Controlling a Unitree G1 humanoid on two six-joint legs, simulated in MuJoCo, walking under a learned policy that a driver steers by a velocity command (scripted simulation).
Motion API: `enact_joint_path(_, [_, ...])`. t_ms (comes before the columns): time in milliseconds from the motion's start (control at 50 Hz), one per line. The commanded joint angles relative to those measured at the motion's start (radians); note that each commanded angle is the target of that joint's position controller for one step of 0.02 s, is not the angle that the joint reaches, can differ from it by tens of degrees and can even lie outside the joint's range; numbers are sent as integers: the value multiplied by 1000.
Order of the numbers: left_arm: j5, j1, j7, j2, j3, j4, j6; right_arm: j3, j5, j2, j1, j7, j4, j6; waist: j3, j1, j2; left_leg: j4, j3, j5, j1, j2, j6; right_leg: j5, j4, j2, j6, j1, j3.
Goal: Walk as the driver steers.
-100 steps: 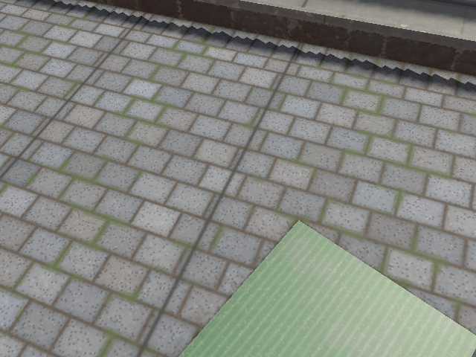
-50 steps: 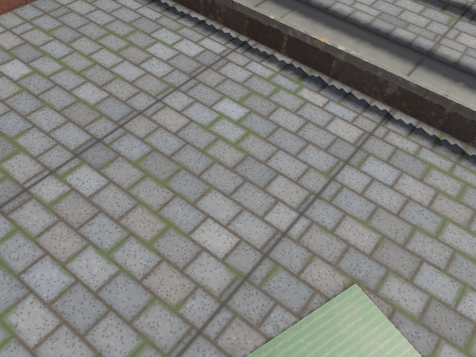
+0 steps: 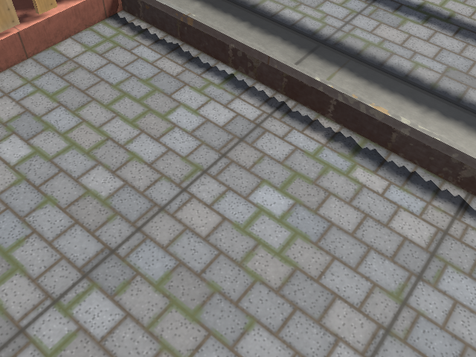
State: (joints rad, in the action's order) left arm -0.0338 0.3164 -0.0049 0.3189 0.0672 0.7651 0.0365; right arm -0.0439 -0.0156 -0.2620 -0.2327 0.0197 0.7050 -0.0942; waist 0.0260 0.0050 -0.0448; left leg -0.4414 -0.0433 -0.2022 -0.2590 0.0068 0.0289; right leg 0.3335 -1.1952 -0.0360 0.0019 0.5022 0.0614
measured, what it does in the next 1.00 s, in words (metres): walks ahead, turning right: right foot, then left foot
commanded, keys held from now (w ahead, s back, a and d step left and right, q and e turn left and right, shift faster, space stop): w+e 0.68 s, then w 0.26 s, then no key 0.06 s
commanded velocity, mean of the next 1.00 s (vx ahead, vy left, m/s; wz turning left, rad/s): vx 0.49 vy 0.00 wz -0.49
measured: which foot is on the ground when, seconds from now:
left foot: down 0.00-0.36, up 0.38-0.80, down 0.82-1.00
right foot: up 0.00-0.34, down 0.36-0.84, up 0.86-1.00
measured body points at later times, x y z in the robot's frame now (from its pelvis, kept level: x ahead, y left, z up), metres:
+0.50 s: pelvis +0.26 -0.07 -0.01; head +0.30 -0.08 +0.44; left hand +0.48 +0.15 -0.10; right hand +0.29 -0.37 -0.12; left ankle +0.23 +0.11 -0.65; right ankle +0.29 -0.14 -0.74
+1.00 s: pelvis +0.54 -0.10 +0.00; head +0.56 -0.10 +0.45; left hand +0.77 +0.09 -0.12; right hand +0.51 -0.39 -0.10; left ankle +0.62 -0.03 -0.74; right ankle +0.42 -0.19 -0.66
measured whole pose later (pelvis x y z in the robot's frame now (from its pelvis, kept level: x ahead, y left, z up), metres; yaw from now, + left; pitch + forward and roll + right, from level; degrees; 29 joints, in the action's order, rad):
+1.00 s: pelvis +0.54 -0.10 +0.00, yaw -30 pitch +1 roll +1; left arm -0.01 0.28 -0.01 0.30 0.05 0.73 0.04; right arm -0.04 -0.01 -0.26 -0.25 0.03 0.74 -0.10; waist 0.03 -0.01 -0.04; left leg -0.43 0.00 -0.17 -0.27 0.05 0.04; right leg 0.36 -1.13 0.00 -0.01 0.46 0.07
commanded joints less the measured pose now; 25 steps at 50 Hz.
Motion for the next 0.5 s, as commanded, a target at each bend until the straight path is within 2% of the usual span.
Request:
enact_joint_path(20, [7, -13, 6, 35, 14, -89, -6, -38, 3, -112, -3, -9, -32, -30, -26, -9, 155, 245, 209, 256, 166, -269, 145, -92, 13, -80, 5, 191, 56])
enact_joint_path(80, [12, -75, 14, 17, 8, -121, -8, -49, 6, -137, -17, -18, -3, -30, 3, -14, 113, 275, 107, 333, 179, -267, 152, -203, 173, -78, 18, 228, 55])
enact_joint_path(160, [13, -208, 42, -7, -9, -162, 1, -58, 11, -177, -41, -29, 26, -15, 41, -60, 91, 297, -11, 321, 195, -251, 133, -366, 417, -62, 3, 178, -17])
enact_joint_path(240, [10, -322, 65, 0, -12, -216, 4, -67, 28, -207, -99, -31, 63, 7, 71, -89, 79, 259, -71, 397, 304, -280, 115, -324, 533, -42, -36, 187, -75])
enact_joint_path(260, [9, -335, 70, 7, -10, -228, 4, -69, 32, -214, -104, -32, 68, 15, 68, -84, 85, 229, -88, 473, 331, -285, 107, -286, 551, -29, -52, 174, -93])
enact_joint_path(300, [13, -307, 74, 37, 6, -238, -1, -77, 37, -244, -99, -39, 68, 28, 17, -45, 124, 108, -125, 798, 366, -283, 87, -186, 563, 32, -91, 70, -151])
enact_joint_path(320, [14, -241, 72, 65, 21, -228, -6, -82, 40, -259, -95, -44, 66, 36, -31, -2, 141, -7, -141, 947, 367, -278, 78, -139, 565, 71, -116, -27, -175])
enact_joint_path(340, [12, -106, 65, 107, 47, -197, -9, -81, 44, -262, -81, -48, 60, 43, -105, 78, 131, -187, -162, 971, 308, -255, 57, -172, 619, 108, -151, -220, -180])
enact_joint_path(360, [10, 74, 46, 171, 81, -153, -20, -70, 36, -240, -76, -53, 45, 39, -191, 166, 80, -456, -166, 763, 97, -217, 18, -210, 661, 72, -199, -526, -76])
enact_joint_path(380, [-1, 74, 31, 289, 98, -151, -18, -21, -10, -88, -169, -35, -12, 16, -267, 54, -196, -832, -127, -260, -387, -31, -49, -140, 685, -208, -373, -901, 454])
enact_joint_path(400, [6, 108, 33, 233, 78, -182, -2, -19, 14, -138, -98, -21, -29, -24, -428, 112, -114, -982, 122, -406, -515, 29, -48, 22, 850, -307, -452, -966, 789])
enact_joint_path(420, [15, 75, 36, 176, 61, -168, 11, -36, 55, -194, 14, -12, -65, -43, -284, 132, -50, -961, 151, -302, -595, -25, -31, -11, 894, -274, -390, -870, 645])
enact_joint_path(440, [11, 16, 35, 148, 52, -167, 18, -29, 52, -183, 31, -15, -75, -53, -177, 84, 11, -866, 141, -211, -567, -67, -22, -85, 903, -230, -352, -715, 520])
enact_joint_path(460, [12, -53, 34, 120, 42, -176, 20, -31, 25, -180, 31, -22, -64, -53, -111, 36, 52, -778, 136, -166, -504, -97, -32, -195, 913, -189, -323, -571, 431])
enact_joint_path(480, [24, -96, 30, 95, 33, -189, 22, -39, 9, -190, 10, -24, -58, -44, -87, -1, 30, -728, 142, -131, -429, -118, -43, -290, 934, -159, -315, -470, 372])
enact_joint_path(500, [30, -116, 27, 93, 31, -194, 23, -40, 4, -187, -5, -23, -55, -32, -76, -23, 14, -698, 139, -116, -382, -121, -56, -339, 954, -143, -315, -405, 349])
